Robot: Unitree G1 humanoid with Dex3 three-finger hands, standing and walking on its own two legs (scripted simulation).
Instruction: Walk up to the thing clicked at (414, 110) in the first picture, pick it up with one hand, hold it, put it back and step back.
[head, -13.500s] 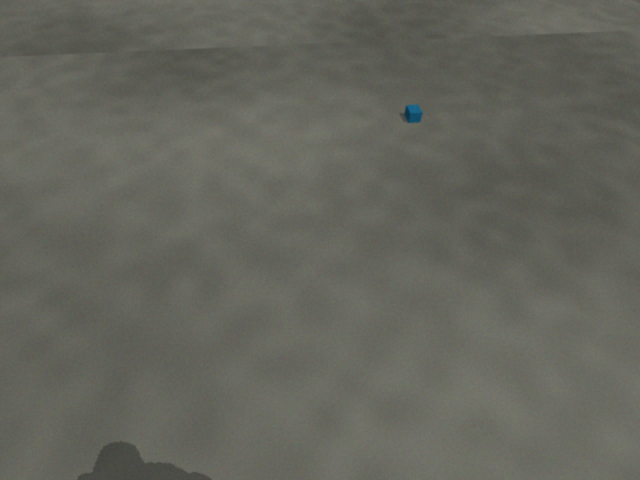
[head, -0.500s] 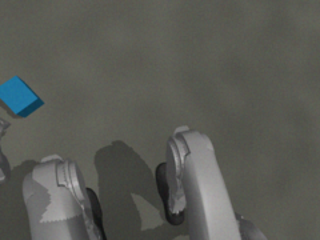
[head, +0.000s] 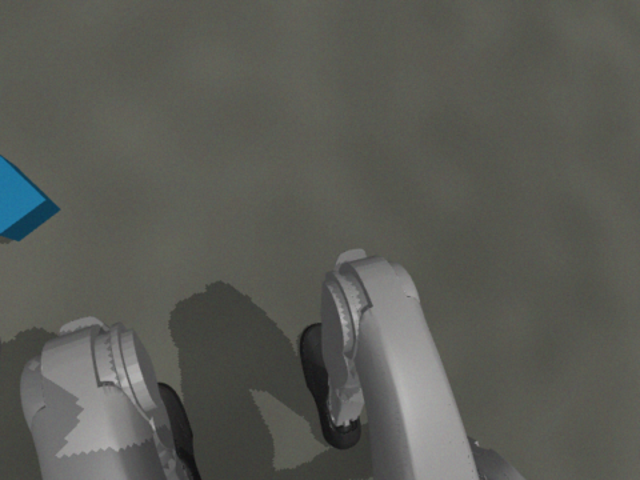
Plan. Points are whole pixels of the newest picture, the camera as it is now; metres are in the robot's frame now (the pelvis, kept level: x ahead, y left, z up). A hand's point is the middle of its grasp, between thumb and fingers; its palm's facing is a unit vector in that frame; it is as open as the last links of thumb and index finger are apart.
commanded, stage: rise first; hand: left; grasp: from above
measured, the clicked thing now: (7, 198) +0.50 +0.30 -0.28
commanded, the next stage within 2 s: none
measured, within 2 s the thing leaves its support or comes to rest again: neither
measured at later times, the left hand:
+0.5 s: hand out of the picture +0.47 +0.34 -0.17, palm faces -0.27 -0.30 -0.91, open 13.9 cm
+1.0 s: hand out of the picture +0.46 +0.33 -0.17, palm faces -0.28 -0.30 -0.91, open 13.9 cm
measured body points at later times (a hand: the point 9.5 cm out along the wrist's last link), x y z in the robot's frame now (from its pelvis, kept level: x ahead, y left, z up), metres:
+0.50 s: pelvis +0.00 +0.00 +0.00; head +0.26 +0.07 +0.36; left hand +0.48 +0.35 -0.12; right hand +0.01 -0.26 -0.09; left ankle +0.07 +0.13 -0.28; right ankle +0.11 -0.13 -0.28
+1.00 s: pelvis +0.00 +0.00 +0.00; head +0.25 +0.06 +0.36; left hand +0.47 +0.35 -0.11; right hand +0.02 -0.26 -0.09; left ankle +0.07 +0.13 -0.28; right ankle +0.11 -0.13 -0.28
